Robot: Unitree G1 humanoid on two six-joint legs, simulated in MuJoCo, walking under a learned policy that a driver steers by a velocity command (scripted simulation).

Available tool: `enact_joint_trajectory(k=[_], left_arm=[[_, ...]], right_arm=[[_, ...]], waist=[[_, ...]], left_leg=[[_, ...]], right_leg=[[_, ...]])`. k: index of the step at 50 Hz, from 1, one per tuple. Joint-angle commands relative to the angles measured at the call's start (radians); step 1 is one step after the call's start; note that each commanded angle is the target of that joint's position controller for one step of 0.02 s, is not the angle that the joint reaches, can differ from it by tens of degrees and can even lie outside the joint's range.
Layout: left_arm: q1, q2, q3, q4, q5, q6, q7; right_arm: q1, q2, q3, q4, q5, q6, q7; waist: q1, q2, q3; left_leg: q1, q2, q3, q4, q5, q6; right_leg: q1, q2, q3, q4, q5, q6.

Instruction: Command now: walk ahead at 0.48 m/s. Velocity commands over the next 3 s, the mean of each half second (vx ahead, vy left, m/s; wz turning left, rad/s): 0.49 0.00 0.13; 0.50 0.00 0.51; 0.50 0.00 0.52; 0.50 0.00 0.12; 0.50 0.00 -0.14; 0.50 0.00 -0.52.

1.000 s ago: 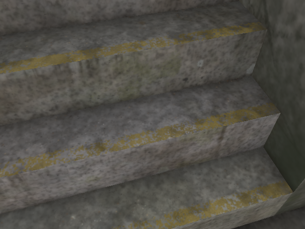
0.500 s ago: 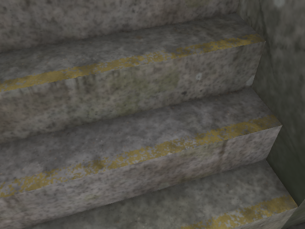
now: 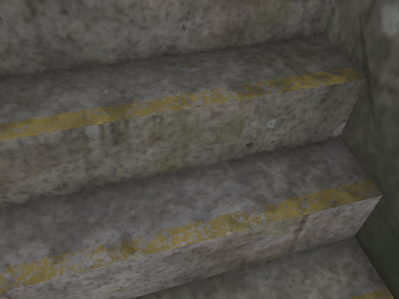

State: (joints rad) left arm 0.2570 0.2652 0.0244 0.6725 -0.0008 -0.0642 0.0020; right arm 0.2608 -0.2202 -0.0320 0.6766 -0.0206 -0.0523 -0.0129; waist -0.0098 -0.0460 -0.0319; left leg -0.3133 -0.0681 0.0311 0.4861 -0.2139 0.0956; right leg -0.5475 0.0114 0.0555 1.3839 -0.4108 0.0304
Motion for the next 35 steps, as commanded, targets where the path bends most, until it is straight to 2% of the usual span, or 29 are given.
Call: enact_joint_trajectory(k=[1, 4, 5, 6, 7, 8, 9, 10, 12, 14, 15, 16, 17, 18, 19, 20, 21, 22, 23, 24, 25, 26, 27, 28, 29, 30, 32, 34, 35], left_arm=[[0.014, 0.044, 0.014, -0.057, 0.022, 0.003, 0.001], [0.034, -0.002, 0.0, -0.051, 0.012, 0.011, 0.004], [-0.037, -0.01, 0.003, -0.094, 0.109, 0.048, -0.008], [-0.049, -0.006, 0.008, -0.092, 0.112, 0.062, -0.013], [-0.038, -0.018, 0.009, -0.076, 0.101, 0.07, -0.014], [-0.005, -0.041, 0.007, -0.053, 0.089, 0.081, -0.009], [-0.015, -0.038, 0.01, -0.057, 0.084, 0.083, -0.005], [-0.061, -0.063, 0.001, -0.064, 0.068, 0.084, 0.01], [-0.122, -0.067, -0.002, -0.092, 0.076, 0.081, 0.018], [-0.154, -0.073, -0.013, -0.106, 0.079, 0.071, 0.018], [-0.182, -0.091, -0.022, -0.113, 0.07, 0.063, 0.013], [-0.166, -0.099, -0.024, -0.119, 0.057, 0.057, 0.017], [-0.121, -0.096, -0.022, -0.108, 0.037, 0.049, 0.021], [-0.007, -0.077, -0.007, -0.075, 0.024, 0.036, 0.038], [0.06, -0.058, 0.0, -0.065, 0.023, 0.019, 0.054], [0.146, -0.054, 0.004, -0.035, 0.028, -0.007, 0.061], [0.231, -0.03, 0.018, 0.013, 0.056, -0.026, 0.065], [0.302, 0.088, 0.044, 0.029, 0.068, -0.028, 0.055], [0.279, 0.093, 0.054, 0.02, 0.083, -0.01, 0.048], [0.179, 0.06, 0.051, 0.0, 0.073, 0.001, 0.036], [0.075, 0.015, 0.042, -0.007, 0.06, 0.005, 0.036], [0.062, -0.044, 0.022, 0.026, 0.056, -0.002, 0.041], [0.098, -0.069, 0.011, 0.066, 0.057, -0.007, 0.047], [0.142, -0.071, 0.007, 0.103, 0.06, -0.005, 0.052], [0.177, -0.048, 0.011, 0.135, 0.061, -0.005, 0.052], [0.175, -0.026, 0.015, 0.145, 0.057, -0.009, 0.049], [0.159, -0.001, 0.016, 0.163, 0.053, -0.028, 0.035], [0.127, 0.024, 0.017, 0.165, 0.04, -0.04, 0.03], [0.125, 0.053, 0.024, 0.174, 0.044, -0.046, 0.028]], right_arm=[[0.055, -0.114, -0.024, -0.015, -0.008, 0.004, -0.01], [0.109, -0.105, -0.013, 0.042, -0.002, 0.002, -0.005], [0.097, -0.134, -0.028, 0.061, 0.008, -0.018, 0.001], [0.097, -0.133, -0.027, 0.07, 0.009, -0.028, -0.001], [0.113, -0.114, -0.019, 0.079, 0.009, -0.034, -0.006], [0.147, -0.117, -0.02, 0.095, 0.003, -0.035, -0.009], [0.171, -0.119, -0.023, 0.102, 0.002, -0.035, -0.011], [0.185, -0.107, -0.024, 0.113, -0.008, -0.034, -0.014], [0.21, -0.109, -0.029, 0.12, -0.015, -0.037, -0.028], [0.172, -0.096, -0.028, 0.093, -0.024, -0.025, -0.047], [0.128, -0.108, -0.034, 0.078, -0.027, -0.024, -0.052], [0.113, -0.116, -0.04, 0.069, -0.03, -0.027, -0.053], [0.082, -0.111, -0.041, 0.061, -0.026, -0.026, -0.052], [0.074, -0.104, -0.043, 0.066, -0.02, -0.031, -0.041], [0.03, -0.117, -0.048, 0.063, 0.002, -0.033, -0.031], [0.003, -0.106, -0.05, 0.061, 0.038, -0.039, -0.018], [-0.025, -0.066, -0.042, 0.046, 0.059, -0.047, -0.005], [0.074, 0.078, -0.019, 0.01, 0.062, -0.047, -0.007], [0.153, 0.078, -0.024, 0.03, 0.04, -0.018, -0.03], [0.103, 0.06, -0.031, 0.007, 0.008, 0.0, -0.043], [0.002, 0.048, -0.04, -0.039, -0.018, 0.018, -0.056], [-0.109, 0.072, -0.028, -0.098, -0.041, 0.028, -0.057], [-0.176, 0.084, -0.015, -0.146, -0.048, 0.036, -0.05], [-0.213, 0.091, -0.005, -0.182, -0.045, 0.041, -0.041], [-0.251, 0.108, 0.008, -0.212, -0.038, 0.045, -0.032], [-0.272, 0.105, 0.012, -0.233, -0.033, 0.054, -0.025], [-0.309, 0.121, 0.019, -0.26, -0.036, 0.074, -0.036], [-0.356, 0.105, 0.02, -0.293, -0.039, 0.1, -0.047], [-0.392, 0.098, 0.017, -0.308, -0.039, 0.102, -0.053]], waist=[[0.003, 0.088, 0.053], [0.018, 0.083, 0.062], [0.047, 0.021, 0.07], [0.041, 0.053, 0.06], [0.034, 0.086, 0.038], [0.031, 0.159, 0.004], [0.021, 0.166, 0.01], [0.001, 0.199, 0.014], [-0.011, 0.199, 0.048], [-0.011, 0.139, 0.056], [-0.004, 0.127, 0.074], [-0.002, 0.159, 0.058], [0.021, 0.142, 0.04], [0.059, 0.139, -0.043], [0.094, 0.135, -0.09], [0.142, 0.116, -0.105], [0.169, 0.086, -0.071], [0.091, -0.237, -0.134], [0.067, -0.115, -0.231], [0.045, -0.076, -0.194], [0.022, -0.081, -0.092], [0.013, -0.078, 0.01], [0.006, -0.066, 0.05], [0.001, -0.025, 0.06], [0.002, 0.008, 0.069], [-0.008, 0.027, 0.076], [-0.02, -0.006, 0.068], [-0.028, 0.02, 0.086], [-0.018, 0.037, 0.092]], left_leg=[[0.1, 0.302, -0.407, -0.294, -0.179, 0.184], [0.04, 0.283, -0.306, -0.242, -0.071, 0.183], [-0.032, 0.229, -0.233, -0.244, -0.016, 0.124], [-0.05, 0.217, -0.206, -0.237, 0.055, 0.102], [-0.036, 0.223, -0.199, -0.207, 0.148, 0.101], [0.006, 0.238, -0.209, -0.179, 0.157, 0.128], [0.045, 0.252, -0.233, -0.18, 0.122, 0.151], [0.082, 0.259, -0.228, -0.205, 0.124, 0.166], [0.189, 0.283, -0.284, -0.236, 0.067, 0.182], [0.202, 0.278, -0.278, -0.227, 0.135, 0.176], [0.176, 0.288, -0.258, -0.235, 0.253, 0.169], [0.172, 0.297, -0.242, -0.228, 0.383, 0.167], [0.157, 0.283, -0.21, -0.18, 0.573, 0.143], [0.198, 0.289, -0.231, -0.073, 0.88, 0.135], [0.258, 0.265, -0.201, 0.073, 1.119, 0.114], [0.277, 0.186, -0.146, 0.254, 1.05, 0.068], [0.026, 0.117, -0.136, 0.475, 0.624, 0.029], [-0.349, -0.067, -0.087, 0.833, -0.227, -0.05], [-0.392, -0.045, -0.185, 1.216, -0.228, -0.057], [-0.486, -0.039, -0.145, 1.467, -0.204, -0.056], [-0.629, -0.029, -0.096, 1.658, -0.238, -0.055], [-0.775, -0.02, -0.113, 1.798, -0.27, -0.046], [-0.852, -0.003, -0.134, 1.87, -0.278, -0.03], [-0.897, 0.001, -0.142, 1.895, -0.274, -0.019], [-0.935, 0.002, -0.149, 1.897, -0.269, -0.011], [-0.939, -0.008, -0.142, 1.883, -0.251, -0.012], [-0.992, -0.003, -0.129, 1.954, -0.241, -0.004], [-0.976, 0.011, -0.093, 1.862, -0.209, -0.021], [-0.979, 0.019, -0.061, 1.821, -0.198, -0.035]], right_leg=[[-0.321, -0.05, -0.007, 0.256, 0.151, 0.022], [-0.416, -0.052, -0.01, 0.351, 0.249, 0.028], [-0.339, -0.062, -0.061, 0.215, 0.302, 0.003], [-0.294, -0.053, -0.091, 0.143, 0.352, -0.003], [-0.267, -0.048, -0.104, 0.128, 0.377, -0.005], [-0.278, -0.034, -0.123, 0.203, 0.36, -0.012], [-0.321, -0.048, -0.113, 0.196, 0.353, -0.017], [-0.347, -0.047, -0.139, 0.228, 0.316, -0.032], [-0.418, -0.085, -0.102, 0.135, 0.249, -0.047], [-0.326, -0.098, -0.096, -0.087, 0.227, -0.048], [-0.237, -0.091, -0.105, -0.218, 0.19, -0.055], [-0.135, -0.078, -0.114, -0.353, 0.115, -0.07], [0.007, -0.052, -0.112, -0.543, 0.077, -0.077], [0.156, -0.021, -0.105, -0.634, 0.174, -0.098], [0.222, 0.004, -0.122, -0.773, 0.275, -0.116], [0.33, 0.018, -0.175, -1.083, 0.544, -0.103], [0.523, -0.039, -0.159, -1.123, 0.741, -0.074], [0.792, -0.394, 0.216, -0.969, 1.514, -0.144], [0.702, -0.477, 0.27, -0.971, 1.462, -0.256], [0.612, -0.46, 0.249, -1.024, 1.053, -0.312], [0.54, -0.427, 0.206, -1.065, 0.716, -0.31], [0.48, -0.386, 0.14, -1.084, 0.561, -0.285], [0.441, -0.366, 0.085, -1.104, 0.432, -0.25], [0.428, -0.356, 0.048, -1.122, 0.332, -0.22], [0.424, -0.345, 0.017, -1.145, 0.22, -0.197], [0.401, -0.335, -0.015, -1.17, 0.161, -0.181], [0.392, -0.349, -0.048, -1.208, 0.158, -0.182], [0.346, -0.328, -0.105, -1.244, 0.156, -0.175], [0.351, -0.315, -0.125, -1.256, 0.214, -0.179]])
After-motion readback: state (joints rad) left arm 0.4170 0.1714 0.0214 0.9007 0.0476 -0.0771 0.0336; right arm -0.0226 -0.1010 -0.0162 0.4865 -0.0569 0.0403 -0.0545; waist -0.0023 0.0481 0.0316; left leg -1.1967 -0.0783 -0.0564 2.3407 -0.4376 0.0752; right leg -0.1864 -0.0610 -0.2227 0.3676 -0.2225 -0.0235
